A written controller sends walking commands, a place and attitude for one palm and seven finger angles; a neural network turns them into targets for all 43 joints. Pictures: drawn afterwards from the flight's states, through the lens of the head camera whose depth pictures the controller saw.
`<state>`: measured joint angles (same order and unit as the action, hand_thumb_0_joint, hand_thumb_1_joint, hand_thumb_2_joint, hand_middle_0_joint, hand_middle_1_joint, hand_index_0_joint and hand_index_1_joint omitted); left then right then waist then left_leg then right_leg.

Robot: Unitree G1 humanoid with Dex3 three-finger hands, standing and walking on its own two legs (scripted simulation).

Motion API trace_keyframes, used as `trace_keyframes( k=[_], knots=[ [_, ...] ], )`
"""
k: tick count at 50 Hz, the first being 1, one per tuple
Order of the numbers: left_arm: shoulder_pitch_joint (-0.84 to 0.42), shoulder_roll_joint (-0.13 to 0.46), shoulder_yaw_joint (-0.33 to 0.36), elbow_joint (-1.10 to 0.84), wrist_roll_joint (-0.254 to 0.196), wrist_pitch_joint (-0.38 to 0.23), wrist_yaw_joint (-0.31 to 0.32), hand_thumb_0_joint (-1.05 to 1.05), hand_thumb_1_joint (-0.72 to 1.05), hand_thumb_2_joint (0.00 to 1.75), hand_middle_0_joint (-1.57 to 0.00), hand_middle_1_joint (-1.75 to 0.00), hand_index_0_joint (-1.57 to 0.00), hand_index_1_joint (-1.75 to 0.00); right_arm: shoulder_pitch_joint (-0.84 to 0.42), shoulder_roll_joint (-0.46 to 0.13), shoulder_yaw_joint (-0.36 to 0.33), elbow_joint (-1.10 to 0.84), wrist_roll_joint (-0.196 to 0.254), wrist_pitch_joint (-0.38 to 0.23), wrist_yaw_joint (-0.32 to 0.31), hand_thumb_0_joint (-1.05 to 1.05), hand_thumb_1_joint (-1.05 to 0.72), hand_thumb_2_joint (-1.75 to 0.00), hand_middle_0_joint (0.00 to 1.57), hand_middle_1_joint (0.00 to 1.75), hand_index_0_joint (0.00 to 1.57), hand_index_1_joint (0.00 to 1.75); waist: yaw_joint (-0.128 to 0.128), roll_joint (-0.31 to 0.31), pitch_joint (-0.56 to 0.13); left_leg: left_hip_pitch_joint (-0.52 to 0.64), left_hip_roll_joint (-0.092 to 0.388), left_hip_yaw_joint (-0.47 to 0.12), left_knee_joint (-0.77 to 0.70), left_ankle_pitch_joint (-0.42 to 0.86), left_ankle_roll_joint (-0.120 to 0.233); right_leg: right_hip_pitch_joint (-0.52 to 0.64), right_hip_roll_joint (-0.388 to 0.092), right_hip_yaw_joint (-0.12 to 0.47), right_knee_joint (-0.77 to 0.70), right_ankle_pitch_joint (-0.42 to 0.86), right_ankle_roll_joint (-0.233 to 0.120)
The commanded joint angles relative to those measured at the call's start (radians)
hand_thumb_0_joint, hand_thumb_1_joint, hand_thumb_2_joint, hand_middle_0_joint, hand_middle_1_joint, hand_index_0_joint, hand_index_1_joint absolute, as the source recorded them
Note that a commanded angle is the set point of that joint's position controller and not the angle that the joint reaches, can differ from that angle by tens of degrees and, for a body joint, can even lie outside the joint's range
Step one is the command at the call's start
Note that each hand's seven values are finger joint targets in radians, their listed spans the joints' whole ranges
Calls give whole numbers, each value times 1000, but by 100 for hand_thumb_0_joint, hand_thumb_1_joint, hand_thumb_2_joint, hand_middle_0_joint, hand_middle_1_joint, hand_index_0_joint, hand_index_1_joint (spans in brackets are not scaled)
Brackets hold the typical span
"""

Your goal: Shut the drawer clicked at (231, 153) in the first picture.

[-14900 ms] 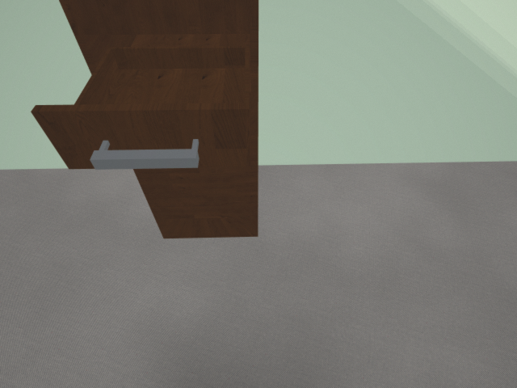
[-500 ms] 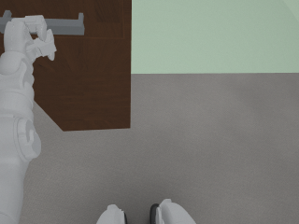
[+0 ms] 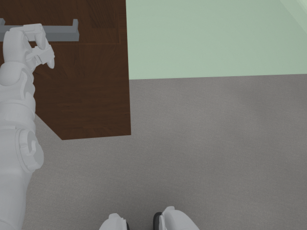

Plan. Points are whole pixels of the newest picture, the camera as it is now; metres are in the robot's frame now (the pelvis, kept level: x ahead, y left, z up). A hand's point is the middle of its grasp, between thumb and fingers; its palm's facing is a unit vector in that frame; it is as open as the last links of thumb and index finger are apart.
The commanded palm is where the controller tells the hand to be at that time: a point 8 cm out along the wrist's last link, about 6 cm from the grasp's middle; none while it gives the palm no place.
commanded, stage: pull the fist back off the drawer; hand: left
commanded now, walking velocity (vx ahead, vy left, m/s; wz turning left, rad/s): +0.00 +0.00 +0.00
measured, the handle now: (38, 27) +0.61 +0.23 +0.11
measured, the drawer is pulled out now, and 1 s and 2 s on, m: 0.00 0.00 0.00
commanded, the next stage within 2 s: draw the hand back to the body in 0.22 s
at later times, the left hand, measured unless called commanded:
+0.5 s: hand (37, 60) +0.49 +0.21 +0.13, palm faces +0.02 -1.00 -0.03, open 3.3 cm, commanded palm +0.44 +0.25 +0.13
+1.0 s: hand (0, 120) +0.33 +0.22 +0.16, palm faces +0.23 -0.95 -0.21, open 3.3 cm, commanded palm +0.29 +0.27 +0.18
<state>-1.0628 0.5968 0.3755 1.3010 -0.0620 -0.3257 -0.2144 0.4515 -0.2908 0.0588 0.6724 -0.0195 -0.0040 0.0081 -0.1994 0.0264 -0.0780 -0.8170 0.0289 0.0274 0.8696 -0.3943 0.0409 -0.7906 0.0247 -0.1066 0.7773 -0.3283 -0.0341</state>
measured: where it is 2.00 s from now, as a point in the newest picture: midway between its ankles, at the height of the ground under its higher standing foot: outside the picture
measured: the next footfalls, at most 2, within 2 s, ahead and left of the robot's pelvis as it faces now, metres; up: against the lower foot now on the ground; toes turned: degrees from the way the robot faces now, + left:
none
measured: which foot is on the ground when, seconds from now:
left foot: down 0.00-1.00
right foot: down 0.00-1.00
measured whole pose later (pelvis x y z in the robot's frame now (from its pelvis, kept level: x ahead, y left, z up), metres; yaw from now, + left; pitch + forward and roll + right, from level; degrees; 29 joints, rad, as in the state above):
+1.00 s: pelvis +0.02 +0.00 +0.04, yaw +0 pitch +1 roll -1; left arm -0.05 0.32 0.21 0.13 -0.12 -0.07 0.00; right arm 0.19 -0.24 0.05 0.58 0.05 -0.04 -0.05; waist 0.02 0.05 -0.03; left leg -0.22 -0.01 0.07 0.51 -0.30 0.04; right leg -0.24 0.01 -0.05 0.49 -0.26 -0.02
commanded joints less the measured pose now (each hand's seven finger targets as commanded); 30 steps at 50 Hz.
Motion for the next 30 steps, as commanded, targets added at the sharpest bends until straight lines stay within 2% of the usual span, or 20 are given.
trace_keyframes(
  k=[1, 2, 4, 6, 7, 9, 10, 12, 13, 15, 16, 18, 20, 22, 23, 25, 27, 28, 29, 30],
  knots=[
    [-421, 187, 36, -290, -42, -79, -13, 0, 90, 90, -140, -160, -140, -160, 165, -179, -75, -60, 11, 0, -12, 0, -90, -90, 20, 30, 20, 30, -4, 135, -496, 397, 1, -82, -99, 314, -4, 199, 25, 88, -89, 211, 10],
    [-390, 218, 66, -300, -48, -77, -14, 0, 90, 90, -140, -160, -140, -160, 159, -180, -76, -66, 14, 5, -13, 0, -90, -90, 20, 30, 20, 30, 8, 108, -487, 372, 1, -74, -102, 308, -1, 226, 24, 93, -93, 221, 12],
    [-350, 193, 50, -326, -50, -73, -19, 0, 90, 90, -140, -160, -140, -160, 144, -171, -77, -83, 20, 13, -13, 0, -90, -90, 20, 30, 20, 30, 22, 103, -456, 351, -3, -61, -116, 299, 1, 257, 23, 94, -95, 236, 12],
    [-282, 198, 59, -341, -44, -71, -17, 0, 90, 90, -140, -160, -140, -160, 138, -165, -78, -93, 25, 23, -14, 0, -90, -90, 20, 30, 20, 30, 39, 105, -444, 360, -1, -56, -122, 346, 1, 274, 23, 92, -87, 281, 9],
    [-272, 179, 49, -356, -48, -67, -16, 0, 90, 90, -140, -160, -140, -160, 130, -162, -81, -99, 26, 27, -14, 0, -90, -90, 20, 30, 20, 30, 38, 108, -434, 363, -2, -50, -120, 356, 2, 272, 22, 94, -90, 294, 11],
    [-258, 203, 74, -349, -52, -57, -9, 0, 90, 90, -140, -160, -140, -160, 128, -163, -83, -98, 29, 32, -17, 0, -90, -90, 20, 30, 20, 30, 38, 63, -397, 338, -1, -43, -128, 346, 5, 287, 21, 97, -98, 303, 15],
    [-250, 229, 99, -363, -56, -59, -5, 0, 90, 90, -140, -160, -140, -160, 127, -165, -83, -100, 29, 35, -19, 0, -90, -90, 20, 30, 20, 30, 48, 67, -399, 333, -4, -39, -127, 364, 7, 313, 21, 102, -97, 329, 13],
    [-218, 235, 114, -397, -58, -64, -5, 0, 90, 90, -140, -160, -140, -160, 122, -159, -86, -113, 31, 39, -22, 0, -90, -90, 20, 30, 20, 30, 63, 62, -442, 356, -5, -35, -129, 427, 5, 357, 18, 104, -86, 399, 14],
    [-220, 195, 79, -423, -57, -69, -9, 0, 90, 90, -140, -160, -140, -160, 115, -152, -86, -117, 33, 39, -21, 0, -90, -90, 20, 30, 20, 30, 55, 85, -449, 383, -5, -32, -128, 449, 3, 347, 17, 103, -85, 413, 15],
    [-201, 177, 75, -475, -62, -82, -13, 0, 90, 90, -140, -160, -140, -160, 113, -147, -92, -113, 31, 39, -18, 0, -90, -90, 20, 30, 20, 30, 62, 106, -475, 445, 0, -40, -116, 536, 1, 339, 19, 100, -79, 459, 12],
    [-163, 137, 51, -468, -67, -78, -20, 0, 90, 90, -140, -160, -140, -160, 110, -143, -92, -113, 34, 41, -17, 0, -90, -90, 20, 30, 20, 30, 62, 120, -473, 471, 4, -42, -117, 575, -3, 326, 20, 97, -80, 467, 13],
    [-23, 151, 90, -544, -97, -67, -34, 0, 90, 90, -140, -160, -140, -160, 92, -145, -101, -135, 40, 40, -15, 0, -90, -90, 20, 30, 20, 30, 106, 103, -525, 507, 7, -39, -126, 639, -6, 383, 19, 97, -86, 509, 13],
    [97, 114, 75, -615, -129, -41, -53, 0, 90, 90, -140, -160, -140, -160, 64, -138, -101, -161, 50, 36, -16, 0, -90, -90, 20, 30, 20, 30, 125, 94, -536, 523, 7, -31, -142, 703, -4, 451, 13, 98, -98, 583, 11],
    [185, 78, 54, -711, -152, -5, -68, 0, 90, 90, -140, -160, -140, -160, 31, -130, -102, -182, 61, 31, -15, 0, -90, -90, 20, 30, 20, 30, 138, 62, -500, 520, 10, -25, -164, 724, -1, 488, 5, 94, -116, 626, 17],
    [229, 57, 38, -765, -162, 12, -72, 0, 90, 90, -140, -160, -140, -160, 12, -125, -103, -192, 68, 26, -17, 0, -90, -90, 20, 30, 20, 30, 142, 76, -483, 533, 13, -23, -175, 733, -1, 493, 2, 90, -125, 624, 18],
    [270, 7, -3, -857, -181, 44, -69, 0, 90, 90, -140, -160, -140, -160, -20, -120, -101, -203, 75, 14, -20, 0, -90, -90, 20, 30, 20, 30, 135, 67, -419, 558, 15, -27, -192, 727, 2, 478, 2, 83, -149, 599, 17],
    [311, 22, 25, -912, -195, 72, -51, 0, 90, 90, -140, -160, -140, -160, -41, -123, -103, -197, 77, 1, -27, 0, -90, -90, 20, 30, 20, 30, 140, 43, -367, 561, 17, -29, -216, 683, -2, 478, 3, 79, -167, 560, 21],
    [327, 9, 18, -960, -201, 78, -43, 0, 90, 90, -140, -160, -140, -160, -54, -121, -102, -200, 77, -7, -31, 0, -90, -90, 20, 30, 20, 30, 139, 34, -365, 573, 16, -33, -227, 684, -5, 487, 2, 76, -172, 552, 20],
    [349, 3, 17, -1021, -204, 81, -35, 0, 90, 90, -140, -160, -140, -160, -71, -116, -101, -205, 77, -19, -33, 0, -90, -90, 20, 30, 20, 30, 147, 49, -367, 593, 17, -38, -234, 705, -10, 497, -1, 75, -173, 551, 19],
    [378, -2, 5, -1067, -200, 84, -26, 0, 90, 90, -140, -160, -140, -160, -85, -114, -99, -207, 77, -28, -35, 0, -90, -90, 20, 30, 20, 30, 148, 91, -353, 616, 18, -37, -233, 726, -11, 489, -4, 79, -176, 546, 17]
  ],
)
